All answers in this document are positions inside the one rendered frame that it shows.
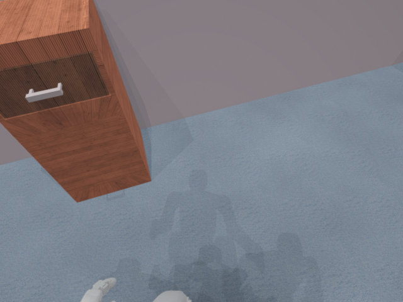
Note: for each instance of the cabinet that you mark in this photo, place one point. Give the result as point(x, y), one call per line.
point(92, 147)

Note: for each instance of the handle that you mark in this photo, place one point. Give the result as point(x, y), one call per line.
point(40, 95)

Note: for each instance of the robot left hand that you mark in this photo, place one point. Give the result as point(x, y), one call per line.
point(99, 289)

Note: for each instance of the drawer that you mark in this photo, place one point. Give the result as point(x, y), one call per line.
point(79, 75)

